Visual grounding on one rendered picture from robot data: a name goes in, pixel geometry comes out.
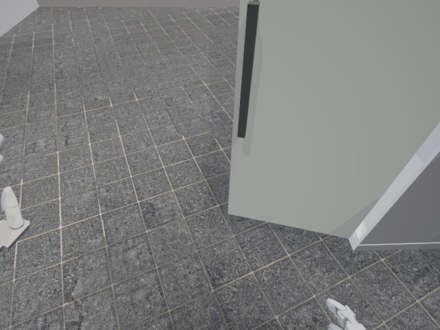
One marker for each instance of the fridge door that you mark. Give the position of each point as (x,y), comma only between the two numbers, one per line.
(343,94)

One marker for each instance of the robot right hand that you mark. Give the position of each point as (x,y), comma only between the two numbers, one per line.
(345,316)

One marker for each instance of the robot left hand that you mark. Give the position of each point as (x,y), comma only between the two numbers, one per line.
(14,226)

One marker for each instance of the handle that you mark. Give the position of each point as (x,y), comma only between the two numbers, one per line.
(248,59)

